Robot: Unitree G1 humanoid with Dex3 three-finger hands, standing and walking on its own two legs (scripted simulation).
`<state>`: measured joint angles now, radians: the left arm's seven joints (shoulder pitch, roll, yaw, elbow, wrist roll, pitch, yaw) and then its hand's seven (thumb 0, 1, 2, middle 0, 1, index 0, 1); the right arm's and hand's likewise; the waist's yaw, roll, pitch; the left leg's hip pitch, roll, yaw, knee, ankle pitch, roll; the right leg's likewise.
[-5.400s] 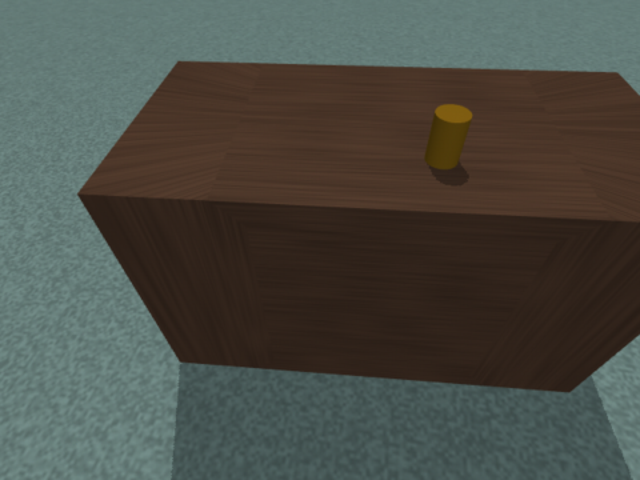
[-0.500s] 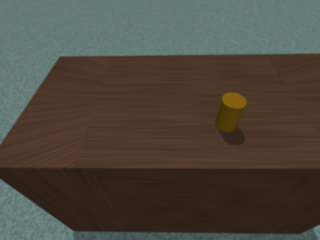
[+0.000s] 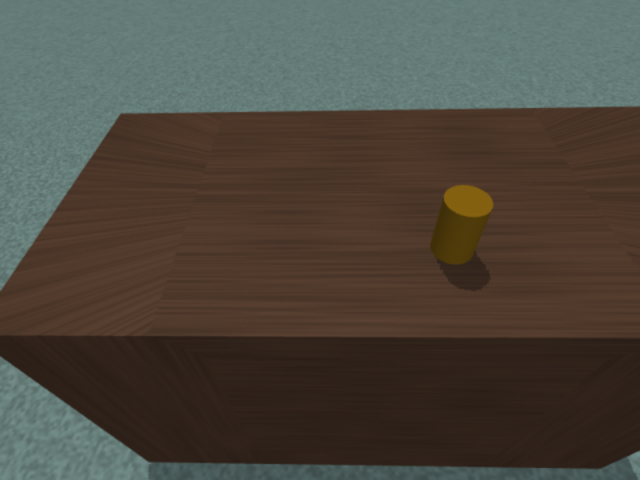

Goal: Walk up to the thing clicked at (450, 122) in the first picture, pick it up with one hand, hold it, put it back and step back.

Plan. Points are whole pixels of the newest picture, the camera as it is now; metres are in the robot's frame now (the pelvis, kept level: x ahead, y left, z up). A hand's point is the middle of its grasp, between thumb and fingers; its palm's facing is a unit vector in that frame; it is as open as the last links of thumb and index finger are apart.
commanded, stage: stand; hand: right
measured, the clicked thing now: (459, 225) +0.50 -0.19 +0.02
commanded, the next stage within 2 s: rise first in 0.70 s
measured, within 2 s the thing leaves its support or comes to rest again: neither
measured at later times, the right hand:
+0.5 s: hand out of the picture +0.06 -0.25 -0.16, palm faces -0.02 +0.94 -0.34, open 7.4 cm
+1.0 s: hand out of the picture +0.15 -0.24 -0.14, palm faces +0.17 +0.93 -0.32, open 9.9 cm
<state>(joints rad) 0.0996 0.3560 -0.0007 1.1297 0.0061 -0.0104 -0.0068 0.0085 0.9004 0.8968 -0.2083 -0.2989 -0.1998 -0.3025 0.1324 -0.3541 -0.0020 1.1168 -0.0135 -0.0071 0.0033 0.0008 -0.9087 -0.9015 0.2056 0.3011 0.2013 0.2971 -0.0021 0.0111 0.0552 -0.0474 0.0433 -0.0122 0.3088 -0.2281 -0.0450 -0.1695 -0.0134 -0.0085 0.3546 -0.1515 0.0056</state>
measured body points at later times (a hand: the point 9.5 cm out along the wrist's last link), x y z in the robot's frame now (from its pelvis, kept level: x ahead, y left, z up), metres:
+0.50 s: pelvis +0.00 +0.00 +0.00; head +0.01 +0.00 +0.45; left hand +0.08 +0.31 -0.13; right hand +0.07 -0.30 -0.14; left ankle -0.04 +0.15 -0.75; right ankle +0.03 -0.12 -0.75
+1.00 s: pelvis -0.02 +0.01 -0.01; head +0.03 +0.01 +0.44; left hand +0.15 +0.30 -0.12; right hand +0.14 -0.29 -0.12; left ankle -0.04 +0.15 -0.75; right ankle +0.03 -0.12 -0.75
